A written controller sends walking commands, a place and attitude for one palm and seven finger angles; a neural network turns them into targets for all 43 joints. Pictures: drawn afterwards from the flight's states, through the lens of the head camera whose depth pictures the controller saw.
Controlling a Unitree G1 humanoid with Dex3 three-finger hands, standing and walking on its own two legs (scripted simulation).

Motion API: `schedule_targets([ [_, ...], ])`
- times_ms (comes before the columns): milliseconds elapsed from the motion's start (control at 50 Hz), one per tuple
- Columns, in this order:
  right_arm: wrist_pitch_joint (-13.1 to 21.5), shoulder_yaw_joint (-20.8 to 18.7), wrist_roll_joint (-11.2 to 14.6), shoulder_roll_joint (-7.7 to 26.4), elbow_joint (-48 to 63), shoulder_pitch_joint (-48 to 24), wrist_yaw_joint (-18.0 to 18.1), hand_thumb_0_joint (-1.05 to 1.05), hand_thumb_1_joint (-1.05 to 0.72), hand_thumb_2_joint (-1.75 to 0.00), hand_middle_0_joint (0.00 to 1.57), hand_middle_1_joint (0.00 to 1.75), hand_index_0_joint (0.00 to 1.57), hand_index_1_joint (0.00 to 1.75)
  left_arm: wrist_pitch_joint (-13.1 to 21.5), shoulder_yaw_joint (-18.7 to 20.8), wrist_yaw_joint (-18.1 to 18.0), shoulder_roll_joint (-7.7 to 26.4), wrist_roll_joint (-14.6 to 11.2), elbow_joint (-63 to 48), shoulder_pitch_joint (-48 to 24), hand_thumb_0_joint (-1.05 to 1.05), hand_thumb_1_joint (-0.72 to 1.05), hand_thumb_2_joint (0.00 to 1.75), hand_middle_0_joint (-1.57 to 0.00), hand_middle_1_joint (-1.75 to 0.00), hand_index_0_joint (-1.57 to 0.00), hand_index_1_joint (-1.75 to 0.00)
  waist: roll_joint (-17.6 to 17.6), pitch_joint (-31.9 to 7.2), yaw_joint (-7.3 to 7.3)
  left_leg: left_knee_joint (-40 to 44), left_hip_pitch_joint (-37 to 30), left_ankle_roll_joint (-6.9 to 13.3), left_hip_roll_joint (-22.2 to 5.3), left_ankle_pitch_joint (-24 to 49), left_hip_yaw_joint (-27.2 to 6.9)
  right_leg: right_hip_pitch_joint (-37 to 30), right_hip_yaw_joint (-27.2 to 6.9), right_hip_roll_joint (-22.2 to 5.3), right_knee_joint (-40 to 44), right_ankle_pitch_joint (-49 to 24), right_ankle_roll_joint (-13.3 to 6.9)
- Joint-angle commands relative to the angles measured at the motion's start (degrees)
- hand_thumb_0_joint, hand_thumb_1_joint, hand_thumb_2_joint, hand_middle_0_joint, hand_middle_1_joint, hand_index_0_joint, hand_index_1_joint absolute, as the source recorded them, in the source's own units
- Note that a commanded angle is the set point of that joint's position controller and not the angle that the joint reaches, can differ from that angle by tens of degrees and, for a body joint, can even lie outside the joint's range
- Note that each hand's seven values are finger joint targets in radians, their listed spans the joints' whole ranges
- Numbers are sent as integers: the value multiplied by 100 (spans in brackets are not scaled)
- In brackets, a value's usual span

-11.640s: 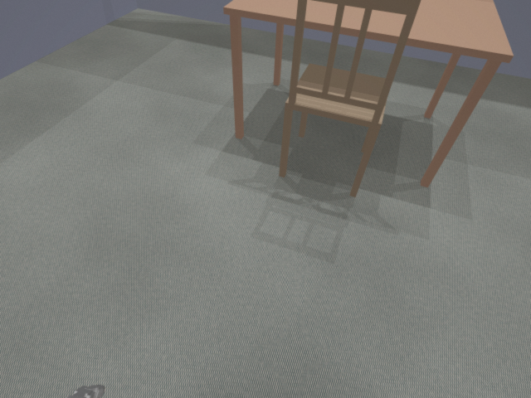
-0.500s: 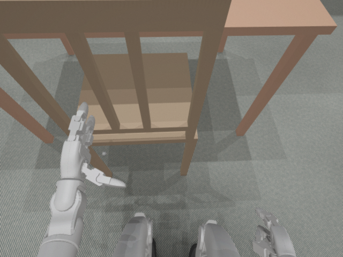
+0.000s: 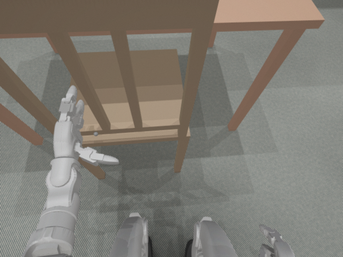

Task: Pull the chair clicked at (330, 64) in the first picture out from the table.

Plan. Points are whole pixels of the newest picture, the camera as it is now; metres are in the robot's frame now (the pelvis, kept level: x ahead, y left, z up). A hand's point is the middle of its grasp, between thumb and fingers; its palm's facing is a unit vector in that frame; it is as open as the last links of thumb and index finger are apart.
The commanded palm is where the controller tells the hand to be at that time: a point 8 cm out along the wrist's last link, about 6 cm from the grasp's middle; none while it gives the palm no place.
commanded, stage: push the fingers through the gap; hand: left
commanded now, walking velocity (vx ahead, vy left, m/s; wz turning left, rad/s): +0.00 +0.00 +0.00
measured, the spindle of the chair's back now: (89, 93) +0.47 +0.20 +0.06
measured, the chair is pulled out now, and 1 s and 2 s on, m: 0.00 0.00 0.00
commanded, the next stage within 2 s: hook a spindle and tug to test in 0.88 s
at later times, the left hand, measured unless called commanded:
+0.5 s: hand (98, 115) +0.43 +0.18 +0.02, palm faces +0.12 -0.99 -0.05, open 16.9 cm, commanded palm +0.40 +0.23 +0.02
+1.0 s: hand (97, 116) +0.43 +0.18 +0.02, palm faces +0.11 -0.99 -0.04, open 16.9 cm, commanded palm +0.40 +0.23 +0.02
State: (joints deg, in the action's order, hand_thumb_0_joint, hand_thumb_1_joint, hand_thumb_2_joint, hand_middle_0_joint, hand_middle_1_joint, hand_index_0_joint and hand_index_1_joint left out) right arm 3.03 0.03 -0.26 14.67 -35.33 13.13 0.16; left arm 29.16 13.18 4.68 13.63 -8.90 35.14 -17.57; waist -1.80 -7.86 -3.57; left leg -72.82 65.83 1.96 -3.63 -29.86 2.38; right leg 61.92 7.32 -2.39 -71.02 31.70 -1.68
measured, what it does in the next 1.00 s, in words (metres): stands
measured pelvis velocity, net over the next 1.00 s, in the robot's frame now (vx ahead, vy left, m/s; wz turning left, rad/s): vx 0.00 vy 0.01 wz -0.01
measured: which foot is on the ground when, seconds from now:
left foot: down 0.00-1.00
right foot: down 0.00-1.00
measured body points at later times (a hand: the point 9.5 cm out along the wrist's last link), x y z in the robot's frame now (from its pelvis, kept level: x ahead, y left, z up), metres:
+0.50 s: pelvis +0.00 +0.00 +0.00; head +0.13 +0.01 +0.43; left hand +0.42 +0.24 +0.02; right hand +0.09 -0.26 -0.12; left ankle +0.04 +0.10 -0.62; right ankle +0.02 -0.11 -0.62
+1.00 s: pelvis +0.00 +0.01 +0.00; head +0.13 +0.02 +0.43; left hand +0.42 +0.24 +0.02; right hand +0.09 -0.25 -0.12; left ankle +0.04 +0.10 -0.62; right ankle +0.02 -0.11 -0.62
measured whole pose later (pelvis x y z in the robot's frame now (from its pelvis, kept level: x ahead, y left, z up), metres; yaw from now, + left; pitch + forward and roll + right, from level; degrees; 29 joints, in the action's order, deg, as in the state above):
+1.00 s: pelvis +0.00 +0.01 +0.00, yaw -1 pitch +24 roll -3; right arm -0.5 0.2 -1.0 14.4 -35.8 14.7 -1.4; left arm 31.9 17.0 4.6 16.0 -6.8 48.1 -29.1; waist -1.9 -7.9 -5.1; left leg -72.7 67.1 2.5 -3.8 -29.7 2.8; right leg 63.4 6.6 -2.0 -70.5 31.0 -1.2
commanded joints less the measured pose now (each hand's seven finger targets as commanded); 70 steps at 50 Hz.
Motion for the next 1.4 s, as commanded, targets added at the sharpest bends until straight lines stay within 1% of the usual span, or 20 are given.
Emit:
schedule_targets([
  [0,169,-345,15,850,530,375,20,0,-90,-90,20,30,20,30,498,271,-26,942,-14,-1069,-1512,0,-50,30,-6,-8,-6,-8,-217,-2562,-88,905,-1971,-97,233,1826,-446,-1132,-516,275,940,-1774,38],
  [120,83,-352,13,889,452,462,-9,0,-90,-90,20,30,20,30,449,169,-79,857,66,-598,-2094,0,-50,30,-6,-8,-6,-8,-110,-2375,-237,904,-1904,-86,230,1604,-471,-884,-493,285,989,-1540,48],
  [240,21,-350,-35,896,453,571,-40,0,-90,-90,20,30,20,30,569,430,-171,1111,133,-431,-2326,0,-50,30,-6,-8,-6,-8,-207,-2680,-154,891,-2044,-103,230,1811,-496,-945,-486,305,915,-1648,31],
  [300,-40,-337,-35,894,431,595,-56,0,-90,-90,20,30,20,30,562,509,-164,1184,162,-138,-2433,0,-50,30,-6,-8,-6,-8,-83,-2532,-192,875,-1819,-88,243,1657,-455,-993,-524,306,952,-1616,46],
  [460,-109,-338,-70,918,342,757,-52,0,-90,-90,20,30,20,30,673,600,-74,1361,197,141,-3183,0,-50,30,-6,-8,-6,-8,-282,-2738,-307,791,-1985,-76,229,1810,-488,-833,-528,321,909,-1677,45],
  [540,-158,-354,-55,908,386,783,-103,0,-90,-90,20,30,20,30,635,428,-1,1098,176,312,-2881,0,-50,30,-6,-8,-6,-8,-230,-2742,-282,842,-2061,-80,231,1882,-497,-846,-487,343,933,-1701,29],
  [600,-223,-353,-50,927,405,786,-112,0,-90,-90,20,30,20,30,609,673,-14,1388,173,307,-2725,0,-50,30,-6,-8,-6,-8,-172,-2690,-199,862,-1855,-75,244,1844,-462,-1035,-530,332,943,-1774,40],
  [620,-235,-354,-53,913,396,775,-117,0,-90,-90,20,30,20,30,616,609,-25,1302,157,207,-2849,0,-50,30,-6,-8,-6,-8,-116,-2732,-265,841,-1841,-53,245,1832,-449,-1045,-535,335,948,-1800,62],
  [700,-236,-356,-74,893,420,773,-110,0,-90,-90,20,30,20,30,729,691,-58,1408,171,-32,-2906,0,-50,30,-6,-8,-6,-8,-343,-2833,-217,842,-1965,-73,247,1896,-448,-1055,-551,334,928,-1813,52],
  [740,-232,-355,-61,904,412,783,-108,0,-90,-90,20,30,20,30,749,728,-49,1461,169,30,-2844,0,-50,30,-6,-8,-6,-8,-249,-2741,-236,857,-1974,-75,226,1871,-462,-1002,-526,352,926,-1774,40],
  [840,-209,-369,-64,904,387,774,-109,0,-90,-90,20,30,20,30,741,472,-7,1181,150,-92,-2865,0,-50,30,-6,-8,-6,-8,-455,-2788,-278,881,-2259,-101,205,1999,-510,-796,-468,350,924,-1756,31],
  [940,-224,-347,-52,925,349,753,-96,0,-90,-90,20,30,20,30,669,492,-17,1191,148,248,-2910,0,-50,30,-6,-8,-6,-8,-214,-2409,-318,900,-1957,-85,220,1673,-523,-713,-463,349,970,-1516,35],
  [960,-224,-356,-59,927,358,738,-89,0,-90,-90,20,30,20,30,693,559,-34,1242,151,186,-2970,0,-50,30,-6,-8,-6,-8,-179,-2524,-305,876,-1949,-77,227,1679,-502,-772,-482,335,963,-1539,49],
  [1060,-206,-357,-84,906,354,734,-100,0,-90,-90,20,30,20,30,776,401,-78,1135,211,-8,-3189,0,-50,30,-15,-35,-15,-35,-497,-2752,-319,859,-2327,-119,203,1897,-574,-563,-433,337,896,-1573,25],
  [1100,-219,-372,-81,922,367,745,-115,0,-90,-90,20,30,20,30,736,504,-103,1184,199,128,-2950,0,-50,30,-18,-46,-18,-46,-266,-2753,-268,859,-2219,-117,207,1865,-571,-675,-440,350,908,-1580,32],
  [1160,-248,-352,-76,909,362,713,-104,0,-90,-90,20,30,20,30,687,512,-133,1193,225,289,-3081,0,-50,30,-24,-63,-24,-63,-260,-2580,-305,840,-1987,-88,236,1691,-515,-701,-475,335,931,-1525,44],
  [1200,-271,-347,-76,915,400,719,-91,0,-90,-90,20,30,20,30,693,631,-141,1356,245,245,-3055,0,-50,30,-27,-74,-27,-74,-180,-2687,-266,824,-1921,-79,238,1723,-498,-836,-506,334,911,-1605,42],
  [1260,-256,-362,-87,891,443,739,-117,0,-90,-90,20,30,20,30,746,568,-132,1258,207,-107,-2953,0,-50,30,-32,-90,-32,-90,-436,-3017,-193,843,-2318,-119,222,2124,-535,-866,-475,346,863,-1840,22],
  [1300,-270,-355,-74,872,419,714,-131,0,-90,-90,20,30,20,30,689,486,-132,1110,169,94,-2830,0,-39,35,-36,-101,-36,-101,-134,-2778,-280,836,-2055,-93,227,1907,-500,-914,-486,357,934,-1765,54],
  [1380,-274,-344,-63,896,379,719,-107,0,-90,-90,20,30,20,30,674,431,-121,1132,224,219,-3065,0,-16,44,-43,-123,-43,-123,-202,-2500,-347,856,-1900,-84,229,1617,-497,-719,-488,340,949,-1512,50],
])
